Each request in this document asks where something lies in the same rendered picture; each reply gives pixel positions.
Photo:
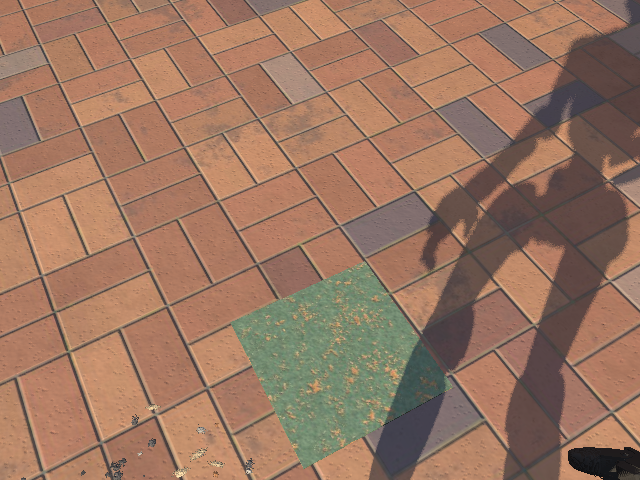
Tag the robot right hand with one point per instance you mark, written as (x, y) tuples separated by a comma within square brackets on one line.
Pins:
[(611, 464)]

